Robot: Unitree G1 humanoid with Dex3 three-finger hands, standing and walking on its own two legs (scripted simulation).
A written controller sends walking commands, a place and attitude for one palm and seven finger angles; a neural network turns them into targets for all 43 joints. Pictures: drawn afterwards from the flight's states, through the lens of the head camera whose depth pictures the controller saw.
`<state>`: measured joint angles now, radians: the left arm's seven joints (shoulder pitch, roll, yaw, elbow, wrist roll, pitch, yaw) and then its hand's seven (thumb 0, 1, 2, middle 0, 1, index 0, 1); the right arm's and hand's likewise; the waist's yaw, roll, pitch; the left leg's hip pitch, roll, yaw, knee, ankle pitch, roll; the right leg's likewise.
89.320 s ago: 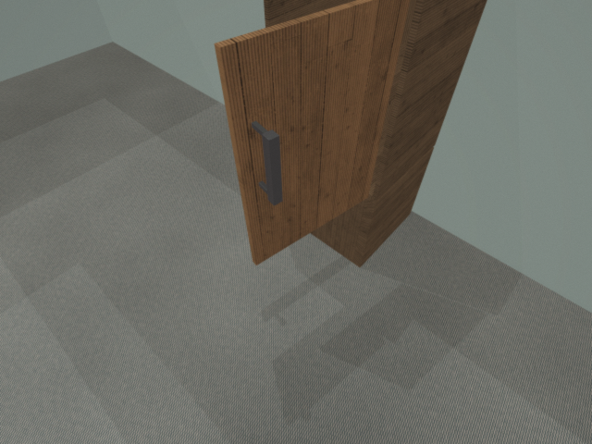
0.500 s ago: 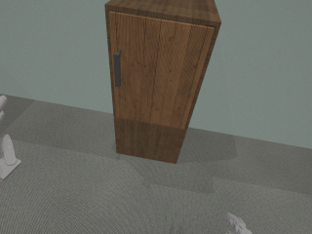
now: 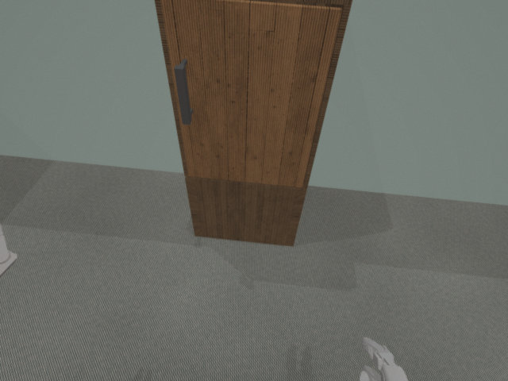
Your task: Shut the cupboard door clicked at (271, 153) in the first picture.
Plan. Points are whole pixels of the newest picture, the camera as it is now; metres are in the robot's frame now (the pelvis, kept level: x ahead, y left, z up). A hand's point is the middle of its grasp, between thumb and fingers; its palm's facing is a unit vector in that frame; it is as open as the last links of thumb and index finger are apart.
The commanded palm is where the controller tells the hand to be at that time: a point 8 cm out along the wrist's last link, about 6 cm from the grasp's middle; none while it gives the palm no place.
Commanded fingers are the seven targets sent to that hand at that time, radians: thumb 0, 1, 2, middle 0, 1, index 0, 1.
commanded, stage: let the arm hang, fingers relaxed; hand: left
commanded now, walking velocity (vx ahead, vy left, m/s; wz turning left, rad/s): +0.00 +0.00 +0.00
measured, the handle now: (185, 92) +0.84 +0.20 +0.03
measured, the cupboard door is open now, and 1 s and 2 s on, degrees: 0 0 0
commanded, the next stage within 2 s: look to check the result in 1.14 s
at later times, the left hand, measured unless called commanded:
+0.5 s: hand out of the picture -0.04 +0.21 -0.16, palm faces +0.06 -0.98 -0.18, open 7.1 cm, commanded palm none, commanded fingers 0.00 0.90 0.90 -0.20 -0.30 -0.20 -0.30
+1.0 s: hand out of the picture -0.02 +0.20 -0.16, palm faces +0.04 -0.99 -0.15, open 7.4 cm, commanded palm none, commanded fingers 0.00 0.90 0.90 -0.20 -0.30 -0.20 -0.30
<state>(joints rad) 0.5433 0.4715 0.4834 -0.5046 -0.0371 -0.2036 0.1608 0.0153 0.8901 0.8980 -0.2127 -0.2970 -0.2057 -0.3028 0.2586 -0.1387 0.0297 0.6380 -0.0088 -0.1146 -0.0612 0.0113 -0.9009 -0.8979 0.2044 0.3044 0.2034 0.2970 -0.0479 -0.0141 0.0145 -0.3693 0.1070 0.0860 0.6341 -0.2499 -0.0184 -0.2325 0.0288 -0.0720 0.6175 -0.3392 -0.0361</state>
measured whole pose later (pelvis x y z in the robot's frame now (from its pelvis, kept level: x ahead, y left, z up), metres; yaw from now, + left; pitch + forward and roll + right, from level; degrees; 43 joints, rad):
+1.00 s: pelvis -0.01 +0.04 +0.02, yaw +0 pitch -3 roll +0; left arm 0.32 0.11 0.01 1.14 0.02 0.00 0.03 0.00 0.91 0.90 -0.20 -0.29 -0.19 -0.30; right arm 0.34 -0.10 0.00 1.14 -0.02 0.02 -0.03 0.00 -0.91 -0.90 0.20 0.30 0.20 0.30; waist -0.02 0.00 0.01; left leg -0.22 0.00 0.10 0.41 -0.15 0.04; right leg -0.15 -0.04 -0.04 0.43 -0.23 0.02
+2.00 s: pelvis +0.00 +0.03 +0.02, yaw +0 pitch -2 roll +0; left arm 0.31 0.12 0.01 1.14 0.02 -0.01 0.03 0.00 0.91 0.90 -0.20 -0.29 -0.19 -0.30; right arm 0.30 -0.11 0.00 1.14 -0.01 0.01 -0.03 0.00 -0.91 -0.90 0.20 0.30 0.20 0.30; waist -0.02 0.00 0.04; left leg -0.22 0.02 0.09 0.40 -0.15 0.02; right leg -0.15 -0.02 -0.05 0.42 -0.24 0.00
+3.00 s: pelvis +0.03 +0.02 +0.02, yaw +0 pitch -2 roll +0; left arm 0.31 0.14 0.01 1.15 0.02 -0.02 0.04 0.00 0.91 0.90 -0.20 -0.29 -0.19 -0.30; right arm 0.26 -0.14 0.00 1.15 -0.01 0.01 -0.04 0.00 -0.91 -0.90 0.20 0.30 0.20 0.30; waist -0.01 0.00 0.05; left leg -0.16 0.03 0.08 0.38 -0.19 0.00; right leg -0.07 0.00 -0.06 0.36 -0.26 -0.02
